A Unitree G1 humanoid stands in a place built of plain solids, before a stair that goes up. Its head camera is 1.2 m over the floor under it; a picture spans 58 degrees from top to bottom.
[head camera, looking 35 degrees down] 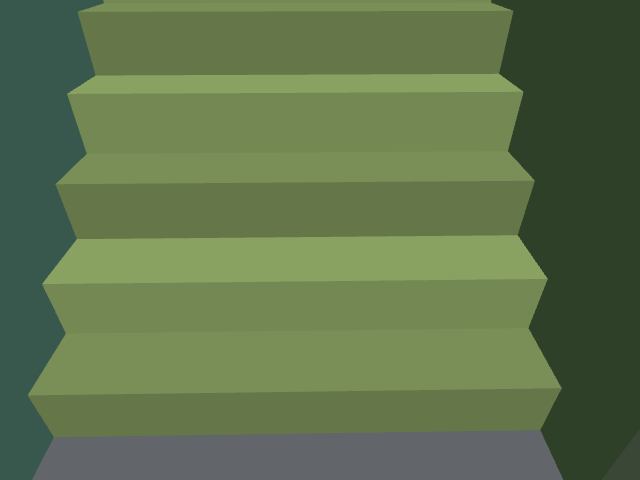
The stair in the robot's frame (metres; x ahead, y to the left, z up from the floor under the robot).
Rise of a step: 0.20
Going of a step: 0.22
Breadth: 1.43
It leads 1 degrees to the left of straight ahead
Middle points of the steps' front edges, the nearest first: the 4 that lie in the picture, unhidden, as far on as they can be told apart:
0.72 0.06 0.20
0.94 0.07 0.40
1.16 0.07 0.60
1.38 0.07 0.80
